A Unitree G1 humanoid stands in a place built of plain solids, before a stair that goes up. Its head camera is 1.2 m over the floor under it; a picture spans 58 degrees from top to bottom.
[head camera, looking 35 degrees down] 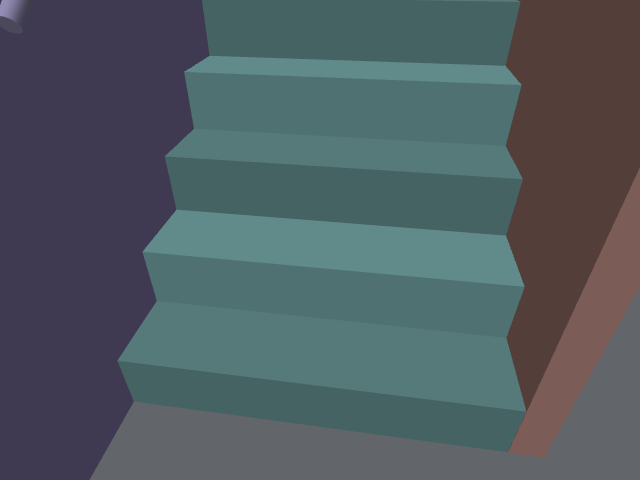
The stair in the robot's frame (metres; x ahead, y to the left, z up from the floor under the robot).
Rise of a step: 0.21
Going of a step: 0.25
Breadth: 1.13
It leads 8 degrees to the right of straight ahead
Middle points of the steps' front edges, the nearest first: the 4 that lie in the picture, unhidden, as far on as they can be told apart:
0.74 0.03 0.20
0.99 -0.01 0.40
1.25 -0.05 0.61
1.50 -0.08 0.81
